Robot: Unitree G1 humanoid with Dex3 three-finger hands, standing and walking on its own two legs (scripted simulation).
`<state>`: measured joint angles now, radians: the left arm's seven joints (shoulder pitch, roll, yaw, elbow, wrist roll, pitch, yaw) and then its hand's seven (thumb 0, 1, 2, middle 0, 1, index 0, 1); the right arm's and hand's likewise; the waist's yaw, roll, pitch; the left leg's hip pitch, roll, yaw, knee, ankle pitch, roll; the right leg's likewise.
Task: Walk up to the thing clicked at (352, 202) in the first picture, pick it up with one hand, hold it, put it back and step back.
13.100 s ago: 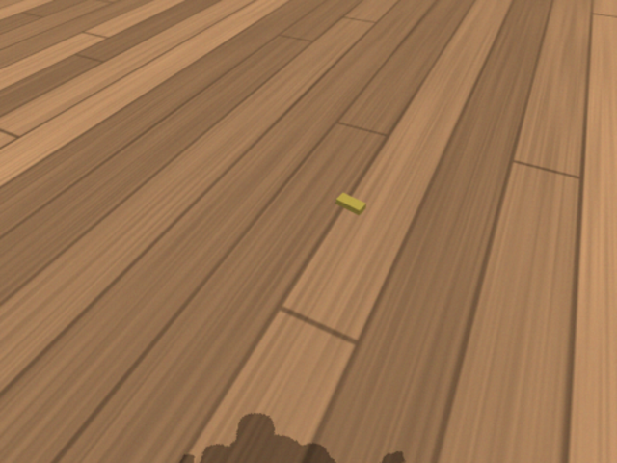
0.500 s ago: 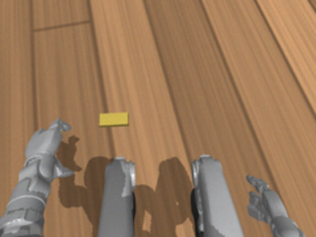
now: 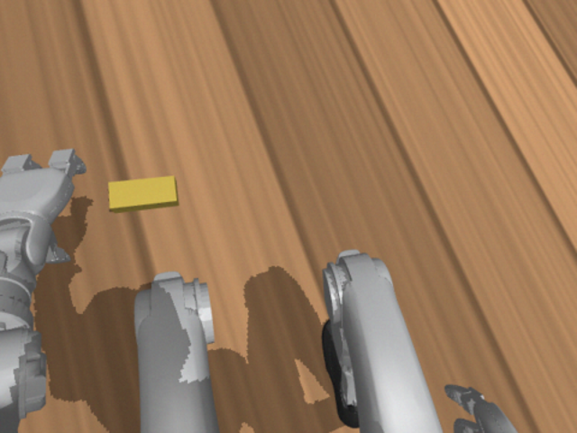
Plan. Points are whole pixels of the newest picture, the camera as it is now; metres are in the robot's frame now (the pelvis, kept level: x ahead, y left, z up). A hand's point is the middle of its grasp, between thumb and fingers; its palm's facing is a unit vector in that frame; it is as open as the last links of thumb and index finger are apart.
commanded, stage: rise first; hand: left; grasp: from above
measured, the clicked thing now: (144, 194) +0.53 +0.24 -0.34
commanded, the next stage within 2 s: none
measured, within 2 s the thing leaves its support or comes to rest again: neither
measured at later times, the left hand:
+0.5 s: hand (73, 203) +0.46 +0.31 -0.18, palm faces -0.43 -0.04 -0.90, open 13.9 cm
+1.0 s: hand (85, 198) +0.48 +0.30 -0.20, palm faces -0.44 -0.06 -0.90, open 13.8 cm
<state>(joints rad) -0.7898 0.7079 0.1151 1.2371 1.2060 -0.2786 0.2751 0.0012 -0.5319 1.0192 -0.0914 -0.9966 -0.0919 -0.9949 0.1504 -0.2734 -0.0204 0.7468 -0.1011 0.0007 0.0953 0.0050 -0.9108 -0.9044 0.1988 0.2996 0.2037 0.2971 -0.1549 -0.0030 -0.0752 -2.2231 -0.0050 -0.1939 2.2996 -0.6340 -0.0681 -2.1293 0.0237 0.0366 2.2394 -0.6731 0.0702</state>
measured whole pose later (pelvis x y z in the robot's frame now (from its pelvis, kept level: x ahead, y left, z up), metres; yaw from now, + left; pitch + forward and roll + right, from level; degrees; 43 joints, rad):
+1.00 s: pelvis +0.02 +0.01 -0.04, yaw -3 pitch +33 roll -9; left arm -0.97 0.78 0.13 1.50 1.33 -0.26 0.43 0.00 -0.49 0.97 -0.10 -1.04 -0.13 -1.01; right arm 0.14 -0.26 0.05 0.76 -0.18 -0.01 0.14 0.00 -0.91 -0.90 0.20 0.30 0.20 0.30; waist -0.24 -0.01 -0.05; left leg -2.35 -0.01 -0.21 2.44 -0.68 -0.05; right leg -2.23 0.04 0.04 2.35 -0.71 0.08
